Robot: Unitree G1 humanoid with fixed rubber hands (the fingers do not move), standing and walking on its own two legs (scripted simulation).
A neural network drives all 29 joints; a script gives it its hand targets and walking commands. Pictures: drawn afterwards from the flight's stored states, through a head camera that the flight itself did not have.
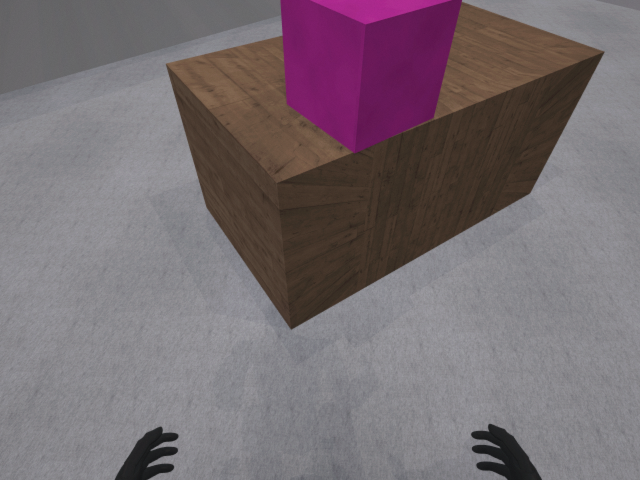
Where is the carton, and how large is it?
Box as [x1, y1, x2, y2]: [280, 0, 461, 152]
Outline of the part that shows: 280,0 287,104 353,152 363,149 433,117 461,0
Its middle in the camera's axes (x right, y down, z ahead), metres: +0.12 -0.48 +1.00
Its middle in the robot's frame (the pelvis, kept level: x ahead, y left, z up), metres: +1.08 -0.13 +0.06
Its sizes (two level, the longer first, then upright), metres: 0.309 0.289 0.297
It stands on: a pedestal, 0.66 m high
